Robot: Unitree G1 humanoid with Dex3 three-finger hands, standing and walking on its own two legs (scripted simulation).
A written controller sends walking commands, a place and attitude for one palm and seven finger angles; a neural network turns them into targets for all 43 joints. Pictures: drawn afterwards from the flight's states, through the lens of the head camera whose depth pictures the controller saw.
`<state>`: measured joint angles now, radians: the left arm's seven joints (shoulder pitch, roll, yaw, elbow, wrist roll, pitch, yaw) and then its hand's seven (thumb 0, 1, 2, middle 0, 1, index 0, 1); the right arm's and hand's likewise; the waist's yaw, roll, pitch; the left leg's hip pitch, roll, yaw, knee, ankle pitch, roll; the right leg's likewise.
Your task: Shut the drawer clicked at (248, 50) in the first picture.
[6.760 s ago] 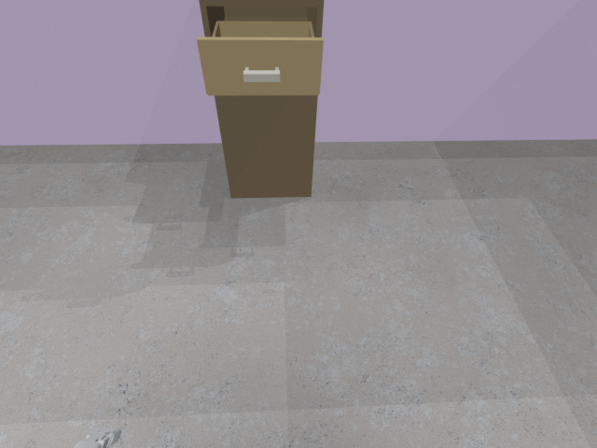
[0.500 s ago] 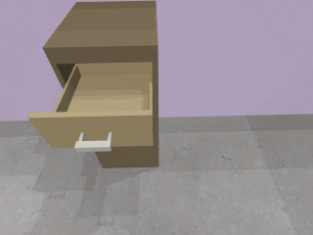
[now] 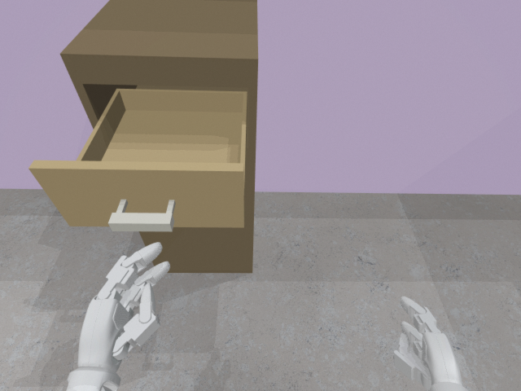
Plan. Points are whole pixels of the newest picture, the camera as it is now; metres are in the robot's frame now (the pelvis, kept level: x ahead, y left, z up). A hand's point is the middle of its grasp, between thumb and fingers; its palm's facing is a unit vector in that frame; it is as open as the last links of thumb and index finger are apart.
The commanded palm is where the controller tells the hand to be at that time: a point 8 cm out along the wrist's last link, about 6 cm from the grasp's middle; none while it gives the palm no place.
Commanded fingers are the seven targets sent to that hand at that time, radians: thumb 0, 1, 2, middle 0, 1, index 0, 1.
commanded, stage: raise the hand and make a fist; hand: left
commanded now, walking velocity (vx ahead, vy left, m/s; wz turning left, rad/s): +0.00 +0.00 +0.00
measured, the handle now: (145, 213) +0.40 +0.23 +0.03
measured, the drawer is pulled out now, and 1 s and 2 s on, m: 0.26 0.26 0.26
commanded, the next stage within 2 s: bring the fist close to the handle in 1.58 s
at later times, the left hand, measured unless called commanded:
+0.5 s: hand (142, 317) +0.22 +0.18 +0.04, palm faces +0.02 -1.00 -0.01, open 3.9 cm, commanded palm +0.16 +0.24 +0.05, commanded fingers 0.00 0.90 0.90 -1.04 -1.21 -1.04 -1.21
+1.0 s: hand (118, 303) +0.20 +0.18 +0.11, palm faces +0.05 -1.00 -0.02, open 3.2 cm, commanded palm +0.17 +0.23 +0.11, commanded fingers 0.00 0.90 0.90 -1.40 -1.60 -1.40 -1.60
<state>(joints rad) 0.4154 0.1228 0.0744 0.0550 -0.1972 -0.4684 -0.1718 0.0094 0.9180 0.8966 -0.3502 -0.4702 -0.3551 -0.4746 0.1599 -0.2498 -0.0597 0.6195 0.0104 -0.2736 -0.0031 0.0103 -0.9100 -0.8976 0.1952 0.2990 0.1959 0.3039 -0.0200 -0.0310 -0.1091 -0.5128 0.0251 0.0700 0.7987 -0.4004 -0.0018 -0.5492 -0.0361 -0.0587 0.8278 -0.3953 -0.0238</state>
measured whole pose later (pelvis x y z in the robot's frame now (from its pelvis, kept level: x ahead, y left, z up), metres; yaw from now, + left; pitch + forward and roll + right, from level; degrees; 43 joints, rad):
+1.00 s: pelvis +0.02 +0.02 +0.00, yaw +2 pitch +6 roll -2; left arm 0.52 0.17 0.05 -0.37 -0.20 -0.18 -0.14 0.02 0.90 0.90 -1.33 -1.53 -1.33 -1.53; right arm 0.22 -0.20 0.05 0.50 0.03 -0.26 -0.03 0.01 -0.90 -0.90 0.20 0.30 0.20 0.30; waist 0.03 0.04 -0.11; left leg -0.50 0.02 0.03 0.86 -0.46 0.03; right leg -0.48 -0.04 -0.10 0.81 -0.42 0.01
